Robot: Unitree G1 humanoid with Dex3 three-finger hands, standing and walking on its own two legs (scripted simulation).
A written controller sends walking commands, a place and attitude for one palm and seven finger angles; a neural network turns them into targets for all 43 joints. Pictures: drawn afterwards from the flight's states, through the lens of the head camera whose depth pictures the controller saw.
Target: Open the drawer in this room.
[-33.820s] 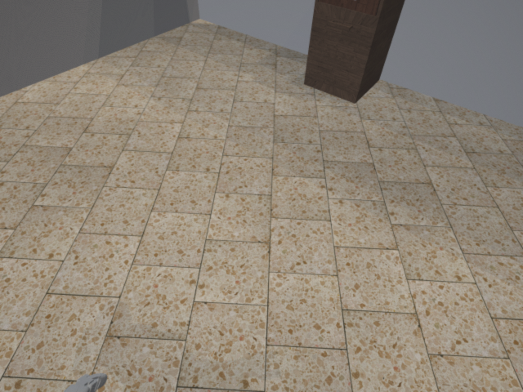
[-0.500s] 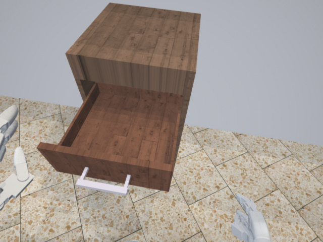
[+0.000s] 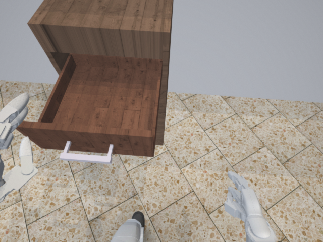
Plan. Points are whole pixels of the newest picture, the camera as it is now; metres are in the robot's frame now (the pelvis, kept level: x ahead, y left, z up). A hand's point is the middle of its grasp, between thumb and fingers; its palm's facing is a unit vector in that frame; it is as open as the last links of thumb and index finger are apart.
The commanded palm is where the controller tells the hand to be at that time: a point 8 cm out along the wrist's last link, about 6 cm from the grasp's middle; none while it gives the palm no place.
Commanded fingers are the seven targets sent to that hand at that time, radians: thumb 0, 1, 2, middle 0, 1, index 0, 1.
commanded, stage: step back with the hand held close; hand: left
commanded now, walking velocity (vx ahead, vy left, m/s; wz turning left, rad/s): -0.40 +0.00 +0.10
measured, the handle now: (88, 152) +0.35 +0.25 -0.10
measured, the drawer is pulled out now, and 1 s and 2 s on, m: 0.30 0.30 0.30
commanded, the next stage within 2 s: stop stepping back and stand still in 0.22 s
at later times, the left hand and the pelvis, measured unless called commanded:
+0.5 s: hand out of the picture +0.05 +0.15 +0.18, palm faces +0.35 -0.77 -0.54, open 7.4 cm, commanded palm -0.01 +0.20 +0.18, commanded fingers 0.00 0.90 0.90 -0.20 -0.30 -0.20 -0.30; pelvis -0.13 -0.09 -0.01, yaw +3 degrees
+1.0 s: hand out of the picture -0.04 +0.15 +0.19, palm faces +0.46 -0.70 -0.54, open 7.4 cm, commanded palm -0.10 +0.19 +0.18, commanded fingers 0.00 0.90 0.90 -0.20 -0.30 -0.20 -0.30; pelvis -0.19 -0.11 +0.00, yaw +7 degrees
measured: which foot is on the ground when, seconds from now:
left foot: down 0.00-0.02, up 0.04-0.18, down 0.20-0.50, up 0.52-0.76, down 0.78-1.00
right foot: down 0.00-0.20, up 0.22-0.46, down 0.48-1.00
